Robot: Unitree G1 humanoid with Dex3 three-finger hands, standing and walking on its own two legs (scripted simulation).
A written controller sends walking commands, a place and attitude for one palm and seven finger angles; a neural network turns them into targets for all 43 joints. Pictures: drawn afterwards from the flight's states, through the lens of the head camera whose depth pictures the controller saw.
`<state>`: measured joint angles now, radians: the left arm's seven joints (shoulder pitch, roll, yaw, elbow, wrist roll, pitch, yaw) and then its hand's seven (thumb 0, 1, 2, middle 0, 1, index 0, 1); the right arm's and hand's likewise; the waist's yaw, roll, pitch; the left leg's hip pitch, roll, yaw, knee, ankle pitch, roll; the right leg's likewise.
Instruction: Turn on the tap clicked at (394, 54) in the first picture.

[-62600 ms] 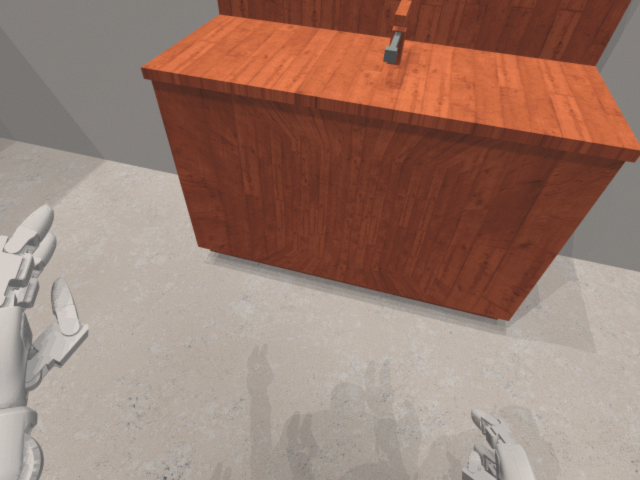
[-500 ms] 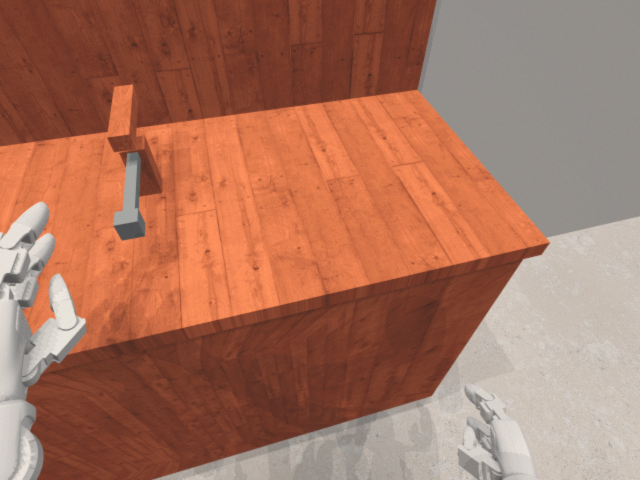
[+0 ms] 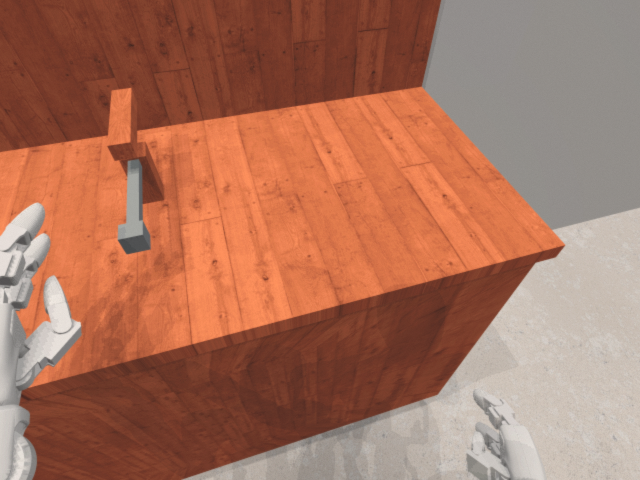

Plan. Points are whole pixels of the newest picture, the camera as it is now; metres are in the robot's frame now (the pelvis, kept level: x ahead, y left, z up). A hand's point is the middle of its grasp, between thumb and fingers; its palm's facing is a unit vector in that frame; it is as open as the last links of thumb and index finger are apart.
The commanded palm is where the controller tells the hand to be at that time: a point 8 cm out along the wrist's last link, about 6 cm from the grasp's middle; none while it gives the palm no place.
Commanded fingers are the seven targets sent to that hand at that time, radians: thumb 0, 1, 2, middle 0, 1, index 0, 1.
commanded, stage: come to a stop and stand still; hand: left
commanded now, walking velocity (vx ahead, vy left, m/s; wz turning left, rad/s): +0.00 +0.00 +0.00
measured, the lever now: (134, 237) +0.35 +0.26 +0.11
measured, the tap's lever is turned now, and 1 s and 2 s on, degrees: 0 0 0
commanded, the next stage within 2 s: look again from close up in 0.42 s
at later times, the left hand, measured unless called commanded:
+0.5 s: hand (86, 322) +0.22 +0.23 +0.16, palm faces +0.40 -0.83 -0.38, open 7.4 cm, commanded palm +0.16 +0.27 +0.17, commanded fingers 0.00 0.90 0.90 -0.20 -0.30 -0.20 -0.30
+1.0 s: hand (57, 336) +0.20 +0.25 +0.17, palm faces +0.43 -0.83 -0.35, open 7.4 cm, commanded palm +0.15 +0.26 +0.17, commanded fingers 0.00 0.90 0.90 -0.20 -0.30 -0.20 -0.30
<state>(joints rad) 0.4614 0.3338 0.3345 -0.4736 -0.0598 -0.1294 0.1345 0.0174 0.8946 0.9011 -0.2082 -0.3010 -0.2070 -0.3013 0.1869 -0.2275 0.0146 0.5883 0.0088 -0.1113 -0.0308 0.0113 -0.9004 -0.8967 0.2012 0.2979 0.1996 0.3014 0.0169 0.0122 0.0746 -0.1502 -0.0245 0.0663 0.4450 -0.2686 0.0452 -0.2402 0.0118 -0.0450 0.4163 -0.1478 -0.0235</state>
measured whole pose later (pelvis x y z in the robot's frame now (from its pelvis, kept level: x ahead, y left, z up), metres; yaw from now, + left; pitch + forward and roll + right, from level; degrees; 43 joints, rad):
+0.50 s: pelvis +0.01 -0.01 +0.00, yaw +1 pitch -2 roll +0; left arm 0.47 0.33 0.32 -0.51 -0.07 -0.10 0.13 0.02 0.89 0.90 -0.21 -0.30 -0.21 -0.30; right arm 0.15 -0.22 0.02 0.56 0.01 -0.07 -0.04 0.01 -0.90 -0.90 0.20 0.30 0.20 0.30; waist 0.03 0.02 0.08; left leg -0.13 -0.02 0.04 0.42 -0.27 0.03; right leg -0.22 0.01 -0.07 0.42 -0.17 -0.04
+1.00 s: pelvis -0.02 -0.02 +0.00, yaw -1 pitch -3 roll +0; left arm 0.38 0.38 0.39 -0.42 -0.04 -0.23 0.11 0.02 0.89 0.90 -0.21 -0.30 -0.21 -0.30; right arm 0.27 -0.21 0.01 0.59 0.01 -0.17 -0.02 0.01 -0.90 -0.90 0.20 0.30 0.20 0.30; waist 0.04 -0.05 0.06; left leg -0.17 0.00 0.07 0.48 -0.26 0.03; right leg -0.26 0.04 -0.04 0.43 -0.13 -0.04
